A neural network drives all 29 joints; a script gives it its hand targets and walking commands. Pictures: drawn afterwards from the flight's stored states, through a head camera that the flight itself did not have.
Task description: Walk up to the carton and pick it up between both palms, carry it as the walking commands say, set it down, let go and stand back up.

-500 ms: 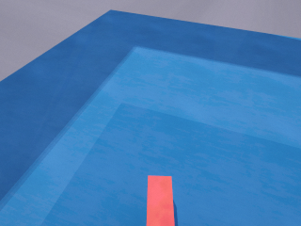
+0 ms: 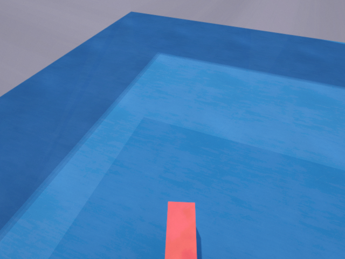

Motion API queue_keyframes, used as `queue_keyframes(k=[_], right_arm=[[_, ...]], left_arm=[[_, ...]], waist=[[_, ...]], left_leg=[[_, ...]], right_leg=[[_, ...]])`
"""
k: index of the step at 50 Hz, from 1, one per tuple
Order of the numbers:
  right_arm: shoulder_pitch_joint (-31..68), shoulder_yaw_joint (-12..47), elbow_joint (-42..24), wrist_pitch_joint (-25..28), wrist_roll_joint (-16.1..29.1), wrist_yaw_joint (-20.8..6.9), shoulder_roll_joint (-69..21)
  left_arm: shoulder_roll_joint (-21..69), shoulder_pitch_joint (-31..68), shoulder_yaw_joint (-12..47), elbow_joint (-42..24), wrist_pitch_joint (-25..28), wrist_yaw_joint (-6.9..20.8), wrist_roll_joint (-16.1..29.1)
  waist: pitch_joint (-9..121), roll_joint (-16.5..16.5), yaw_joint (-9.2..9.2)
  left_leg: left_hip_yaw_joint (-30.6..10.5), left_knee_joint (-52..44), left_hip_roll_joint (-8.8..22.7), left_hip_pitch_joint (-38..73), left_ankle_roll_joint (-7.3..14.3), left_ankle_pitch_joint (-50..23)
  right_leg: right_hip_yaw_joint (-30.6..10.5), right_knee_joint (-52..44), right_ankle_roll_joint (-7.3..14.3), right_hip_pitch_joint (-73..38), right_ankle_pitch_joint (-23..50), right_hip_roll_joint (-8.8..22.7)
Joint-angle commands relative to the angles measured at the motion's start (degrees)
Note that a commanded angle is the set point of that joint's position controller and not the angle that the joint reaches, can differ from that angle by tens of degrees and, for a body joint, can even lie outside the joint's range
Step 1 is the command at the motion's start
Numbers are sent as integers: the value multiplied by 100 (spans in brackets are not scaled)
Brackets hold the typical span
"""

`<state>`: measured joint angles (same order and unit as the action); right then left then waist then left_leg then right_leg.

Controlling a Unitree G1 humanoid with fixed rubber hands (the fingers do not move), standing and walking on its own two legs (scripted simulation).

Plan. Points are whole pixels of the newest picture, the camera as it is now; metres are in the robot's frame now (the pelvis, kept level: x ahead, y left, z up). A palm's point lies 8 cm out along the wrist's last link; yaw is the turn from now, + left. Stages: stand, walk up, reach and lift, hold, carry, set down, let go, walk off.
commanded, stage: walk up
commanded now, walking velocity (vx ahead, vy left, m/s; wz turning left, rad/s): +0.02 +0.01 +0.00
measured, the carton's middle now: (180, 234) +0.40 -0.04 -0.68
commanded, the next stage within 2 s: stand in 0.74 s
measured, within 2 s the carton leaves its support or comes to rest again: neither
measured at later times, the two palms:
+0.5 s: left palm out of the picture -0.04 +0.17 -0.15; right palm out of the picture -0.06 -0.23 -0.15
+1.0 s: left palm out of the picture -0.03 +0.16 -0.15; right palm out of the picture -0.04 -0.24 -0.15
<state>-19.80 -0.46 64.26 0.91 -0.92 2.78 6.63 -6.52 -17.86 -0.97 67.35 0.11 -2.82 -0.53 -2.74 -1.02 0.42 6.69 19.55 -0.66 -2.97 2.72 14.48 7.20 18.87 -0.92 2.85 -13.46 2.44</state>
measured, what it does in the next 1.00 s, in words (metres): stands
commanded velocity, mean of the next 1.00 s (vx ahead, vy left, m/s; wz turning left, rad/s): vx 0.02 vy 0.02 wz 0.00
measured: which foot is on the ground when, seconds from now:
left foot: down 0.00-1.00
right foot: down 0.00-1.00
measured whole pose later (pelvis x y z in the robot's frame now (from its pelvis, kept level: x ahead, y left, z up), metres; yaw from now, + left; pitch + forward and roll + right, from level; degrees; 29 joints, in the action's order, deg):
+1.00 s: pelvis +0.00 -0.04 +0.00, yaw +0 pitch -1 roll +1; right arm -20.9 0.3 62.7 -1.0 0.6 2.9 5.4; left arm -6.1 -19.4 -0.1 62.9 -0.4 -2.7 0.0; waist -1.5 -0.9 -0.4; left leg 5.7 20.3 1.6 -5.0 -0.3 14.3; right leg 6.7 21.8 2.3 5.9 -15.0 0.1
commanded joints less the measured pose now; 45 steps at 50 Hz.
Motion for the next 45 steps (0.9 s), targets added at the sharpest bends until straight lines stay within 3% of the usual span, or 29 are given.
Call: queue_keyframes(k=[1, 2, 3, 4, 5, 8, 9, 11, 12, 17, 18, 20, 23, 24, 25, 28, 30, 31, 32, 34, 36, 39, 40, 42, 45], right_arm=[[-514, -130, -11, -7, -4, 23, 588], [-451, -87, -27, 0, 0, 11, 421], [-441, -94, -30, 21, -28, 24, 428], [-542, -106, 22, 29, 1, 8, 459], [-569, -110, 40, 26, 32, 13, 479], [-608, -80, 75, -17, -10, 1, 342], [-539, -105, 87, -26, -7, 18, 379], [-638, -93, 127, -40, -2, 19, 321], [-640, -82, 149, -49, 16, 31, 308], [-649, -73, 163, -34, 24, 48, 316], [-608, -76, 135, -16, 2, 25, 295], [-623, -62, 164, -45, 20, 11, 163], [-746, -83, 207, -60, 23, 55, 278], [-725, -63, 191, -84, -4, 68, 199], [-757, -93, 222, -86, -1, 75, 249], [-778, -128, 251, -99, -25, 41, 212], [-827, -156, 239, -81, -5, 40, 386], [-843, -98, 251, -68, 0, 40, 131], [-825, -108, 270, -76, -17, 53, 248], [-885, -161, 290, -105, -19, 50, 335], [-966, -105, 323, -106, -7, 78, 99], [-708, -45, 209, -27, -2, 76, 77], [-768, -117, 243, -8, 9, 78, 373], [-774, -92, 261, -17, -20, 57, 242], [-824, -73, 299, -31, 6, 62, 181]], left_arm=[[-326, -385, -20, -52, 35, -14, 7], [-333, -365, -42, -79, 37, -9, -5], [-344, -483, -34, -33, 36, -20, -33], [-417, -533, -75, -30, 45, -2, 13], [-368, -494, -60, 4, 40, 7, -16], [-206, -584, -1, 3, 31, -6, 27], [-143, -607, 6, 32, 44, -4, 15], [-262, -536, 7, -42, 75, -5, -4], [-258, -648, 31, -4, 71, -4, -14], [-349, -582, -2, -87, 85, 10, -52], [-436, -573, -37, -28, 99, 3, -23], [-300, -562, -8, -69, 104, 27, -32], [-266, -550, 20, -124, 126, 26, -63], [-244, -621, 23, -126, 121, 8, -53], [-395, -684, -15, -147, 129, 2, -79], [-503, -673, -62, -175, 153, 26, -131], [-494, -600, -54, -212, 151, 31, -131], [-389, -564, -35, -230, 144, 14, -78], [-361, -693, -21, -201, 139, 14, -64], [-293, -718, -3, -216, 151, 28, -64], [-479, -711, -59, -254, 150, 31, -126], [-367, -551, -14, -201, 123, 7, -25], [-234, -627, 14, -147, 119, 6, -14], [-358, -736, -17, -154, 120, -4, -14], [-333, -765, 0, -96, 99, -5, 4]], waist=[[-369, -57, 52], [-301, -95, 14], [-207, 120, -23], [-148, 50, 54], [-403, 242, 38], [-458, 22, 54], [-372, 124, -21], [-386, 72, 33], [-435, 191, -1], [-518, 191, -45], [-382, -12, -21], [-497, 269, -77], [-472, 133, -57], [-526, -53, -75], [-302, 76, -130], [-400, -185, -167], [-605, -65, -57], [-557, -25, -68], [-616, 105, -124], [-388, 19, -128], [-310, 34, -174], [-310, 38, -108], [-306, 129, -69], [-375, 171, -165], [-391, -27, -108]], left_leg=[[-700, -400, 723, -326, -84, -1265], [-751, -394, 785, -324, -100, -1433], [-751, -344, 772, -397, -86, -1233], [-757, -383, 776, -235, -88, -1305], [-721, -439, 816, -298, -117, -1497], [-772, -407, 763, -264, -142, -1194], [-752, -406, 785, -217, -101, -1209], [-742, -387, 800, -226, -138, -1218], [-714, -367, 776, -207, -147, -1165], [-676, -476, 731, -517, -206, -909], [-751, -452, 795, -244, -178, -1046], [-706, -428, 747, -426, -227, -979], [-680, -346, 774, -451, -203, -1001], [-663, -341, 763, -427, -228, -872], [-567, -234, 732, -381, -229, -735], [-589, -167, 707, -497, -328, -663], [-593, -130, 721, -428, -318, -750], [-718, -296, 789, -255, -247, -1055], [-647, -299, 779, -371, -229, -1093], [-522, -95, 727, -254, -317, -968], [-550, -80, 767, -381, -333, -979], [-676, -328, 837, -41, -229, -1691], [-629, -237, 830, 50, -196, -1887], [-656, -301, 849, -193, -201, -1862], [-627, -333, 827, -212, -223, -1515]], right_leg=[[-545, -286, 132, 165, 1240, 575], [-509, -239, 153, 72, 1251, 522], [-541, -269, 180, -59, 1148, 548], [-525, -236, 171, -7, 1237, 519], [-556, -278, 162, 143, 1268, 543], [-482, -326, 127, 270, 1002, 453], [-530, -307, 186, 298, 966, 480], [-522, -300, 210, 243, 1038, 496], [-569, -318, 186, 305, 1168, 523], [-615, -299, 196, 155, 976, 551], [-614, -305, 210, 311, 1002, 510], [-667, -283, 263, 261, 945, 525], [-708, -316, 216, 249, 1166, 644], [-721, -321, 239, 351, 1098, 626], [-780, -347, 277, 195, 1043, 748], [-983, -418, 336, 333, 617, 886], [-972, -392, 304, 630, 864, 925], [-721, -317, 290, 658, 1007, 705], [-724, -277, 280, 586, 1108, 651], [-909, -282, 286, 482, 1196, 912], [-913, -167, 349, 314, 1409, 925], [-647, -87, 283, 540, 1403, 523], [-616, -79, 262, 531, 1455, 541], [-565, -81, 266, 341, 1441, 522], [-593, -151, 272, 255, 1508, 463]])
